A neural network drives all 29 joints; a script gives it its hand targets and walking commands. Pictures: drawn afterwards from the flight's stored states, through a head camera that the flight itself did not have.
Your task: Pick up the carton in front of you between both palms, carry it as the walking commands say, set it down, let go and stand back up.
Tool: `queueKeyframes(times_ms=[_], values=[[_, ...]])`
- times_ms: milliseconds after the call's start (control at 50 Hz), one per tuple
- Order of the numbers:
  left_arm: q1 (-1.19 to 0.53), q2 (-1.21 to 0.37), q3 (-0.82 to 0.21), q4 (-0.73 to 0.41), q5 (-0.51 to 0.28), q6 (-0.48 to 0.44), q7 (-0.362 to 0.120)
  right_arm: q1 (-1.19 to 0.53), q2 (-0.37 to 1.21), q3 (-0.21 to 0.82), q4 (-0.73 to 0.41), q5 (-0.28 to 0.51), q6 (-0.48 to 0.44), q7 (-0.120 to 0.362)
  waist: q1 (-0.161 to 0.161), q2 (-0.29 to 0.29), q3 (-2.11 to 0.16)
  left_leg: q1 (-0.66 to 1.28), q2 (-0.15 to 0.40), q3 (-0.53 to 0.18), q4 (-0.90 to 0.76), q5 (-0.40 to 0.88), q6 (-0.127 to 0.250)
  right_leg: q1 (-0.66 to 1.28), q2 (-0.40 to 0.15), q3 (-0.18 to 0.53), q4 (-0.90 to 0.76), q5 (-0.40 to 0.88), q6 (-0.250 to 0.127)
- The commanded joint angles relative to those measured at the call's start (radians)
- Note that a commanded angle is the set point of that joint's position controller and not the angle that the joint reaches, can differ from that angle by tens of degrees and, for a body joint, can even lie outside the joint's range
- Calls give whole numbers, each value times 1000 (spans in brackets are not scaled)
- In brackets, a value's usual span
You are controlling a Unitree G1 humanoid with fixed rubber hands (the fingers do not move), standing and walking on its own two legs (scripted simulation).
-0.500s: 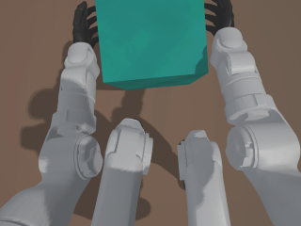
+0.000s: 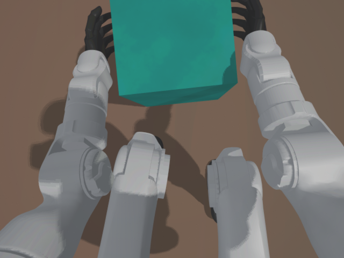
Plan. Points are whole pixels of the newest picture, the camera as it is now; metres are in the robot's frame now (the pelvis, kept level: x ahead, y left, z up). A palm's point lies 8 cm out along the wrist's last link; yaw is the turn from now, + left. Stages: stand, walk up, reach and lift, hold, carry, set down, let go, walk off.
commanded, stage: set down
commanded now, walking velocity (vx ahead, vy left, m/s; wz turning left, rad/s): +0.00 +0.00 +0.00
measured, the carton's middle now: (176, 55) +0.50 +0.08 -0.25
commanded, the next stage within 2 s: let go in 1.94 s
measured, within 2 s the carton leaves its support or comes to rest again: rests again in 0.70 s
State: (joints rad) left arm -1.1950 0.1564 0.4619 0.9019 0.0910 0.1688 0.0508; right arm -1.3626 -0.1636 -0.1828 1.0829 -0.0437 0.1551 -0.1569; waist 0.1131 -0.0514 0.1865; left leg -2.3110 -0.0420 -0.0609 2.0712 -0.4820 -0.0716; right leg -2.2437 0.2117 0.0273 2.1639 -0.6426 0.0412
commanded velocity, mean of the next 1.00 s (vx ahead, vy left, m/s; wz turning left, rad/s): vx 0.00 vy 0.00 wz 0.00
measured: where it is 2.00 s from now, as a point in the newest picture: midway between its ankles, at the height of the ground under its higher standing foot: (183, 190)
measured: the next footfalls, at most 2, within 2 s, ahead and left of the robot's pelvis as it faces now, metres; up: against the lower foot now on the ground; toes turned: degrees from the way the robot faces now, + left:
none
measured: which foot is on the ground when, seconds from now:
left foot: down 0.00-1.00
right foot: down 0.00-1.00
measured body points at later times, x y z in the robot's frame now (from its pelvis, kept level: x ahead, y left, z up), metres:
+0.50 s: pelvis -0.01 +0.00 -0.01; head +0.34 +0.02 +0.27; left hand +0.48 +0.24 -0.18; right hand +0.55 -0.06 -0.18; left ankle +0.13 +0.14 -0.35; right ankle +0.09 -0.10 -0.35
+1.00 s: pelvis -0.01 +0.01 -0.02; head +0.36 +0.03 +0.24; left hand +0.48 +0.29 -0.19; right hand +0.55 -0.09 -0.19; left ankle +0.13 +0.13 -0.35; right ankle +0.09 -0.10 -0.35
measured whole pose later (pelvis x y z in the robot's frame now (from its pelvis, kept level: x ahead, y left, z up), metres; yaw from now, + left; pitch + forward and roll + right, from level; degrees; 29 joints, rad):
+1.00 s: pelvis -0.01 +0.01 -0.02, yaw +1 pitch +38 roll +1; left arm -1.23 0.35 0.23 1.02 -0.25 -0.02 0.08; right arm -1.33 -0.36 0.03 0.97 0.18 0.07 -0.11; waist 0.10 -0.01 0.31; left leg -2.32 0.01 0.01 2.12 -0.46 0.00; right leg -2.24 0.10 0.02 2.22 -0.64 0.03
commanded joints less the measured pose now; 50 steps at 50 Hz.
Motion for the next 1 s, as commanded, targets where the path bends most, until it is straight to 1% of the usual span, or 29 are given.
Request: queueKeyframes(times_ms=[0,40,60,180,400,460,480,520,540,560,580,600,640,660,680,720,760,820,860,920,980], values=[[-609,-711,-351,-72,-74,-41,-236,-509,845,258,-109,67,-51,238,73,-64,-973,600,-41,124,-66,350,51,257,-14,-48,-222,281,-32],[-595,-696,-338,-48,-68,-43,-232,-511,822,249,-94,63,-55,240,72,-68,-941,591,-41,119,-65,343,53,242,-17,-48,-218,269,-34],[-594,-685,-329,-41,-63,-44,-231,-501,807,240,-82,54,-54,241,66,-72,-919,579,-41,117,-65,331,54,234,-19,-48,-220,258,-35],[-575,-619,-268,18,-30,-45,-227,-482,724,182,-22,21,-53,251,52,-71,-824,519,-38,107,-73,261,61,194,-28,-43,-221,200,-45],[-510,-488,-170,120,18,-47,-221,-424,584,104,63,-35,-45,258,31,-70,-681,427,-30,94,-76,172,72,168,-45,-25,-225,146,-57],[-493,-458,-153,138,24,-51,-219,-414,551,97,69,-42,-45,256,31,-67,-667,418,-24,95,-73,160,71,181,-51,-20,-226,142,-57],[-480,-438,-143,146,27,-59,-209,-412,527,98,72,-45,-47,248,34,-66,-664,424,-21,98,-71,160,68,184,-54,-17,-226,138,-53],[-471,-413,-134,158,27,-67,-205,-411,496,103,64,-41,-52,243,38,-63,-674,432,-15,101,-66,163,66,211,-58,-15,-223,146,-50],[-459,-386,-124,165,27,-75,-198,-408,465,104,64,-39,-54,236,40,-63,-682,436,-11,103,-63,166,64,225,-62,-13,-222,152,-47],[-433,-332,-102,180,27,-85,-186,-398,401,99,60,-40,-59,222,39,-59,-690,444,-7,108,-59,170,60,241,-68,-12,-224,157,-42],[-399,-254,-73,198,27,-99,-166,-386,323,96,59,-33,-64,203,45,-59,-703,456,-1,112,-57,176,57,258,-75,-13,-223,161,-36],[-336,-113,-25,219,28,-115,-134,-343,178,78,60,-23,-73,171,50,-55,-714,469,7,117,-58,180,53,278,-84,-13,-223,164,-27],[-225,223,25,232,-6,-158,-43,-241,-176,55,50,18,-97,91,61,-32,-744,501,23,122,-63,197,38,306,-109,2,-218,178,-15],[-227,282,16,233,-36,-180,-12,-254,-226,73,44,46,-103,68,67,-31,-770,512,30,113,-62,221,36,312,-119,13,-211,197,-9],[-240,298,-8,228,-74,-198,4,-270,-231,100,32,79,-110,59,72,-35,-796,524,36,106,-59,251,37,315,-126,19,-203,221,-5],[-273,317,-65,219,-152,-226,15,-300,-227,151,-2,140,-126,56,71,-51,-842,534,50,91,-46,315,41,325,-137,26,-187,275,-1],[-295,314,-122,197,-215,-243,13,-315,-210,199,-49,189,-135,59,73,-66,-895,547,58,85,-32,368,47,356,-146,28,-171,322,0],[-298,320,-181,148,-286,-249,10,-315,-213,232,-122,235,-137,58,74,-71,-995,614,65,80,-25,424,50,412,-156,16,-152,352,1],[-277,334,-205,113,-319,-241,12,-292,-244,226,-164,244,-132,53,66,-66,-1077,690,65,78,-28,447,49,446,-158,-3,-147,343,1],[-230,349,-223,47,-352,-219,21,-253,-288,202,-222,233,-115,42,54,-58,-1204,814,56,82,-44,455,47,491,-153,-38,-150,305,-4],[-179,345,-227,-45,-350,-186,36,-225,-295,177,-293,218,-89,33,53,-46,-1318,943,37,94,-85,432,48,516,-134,-71,-178,245,-10]])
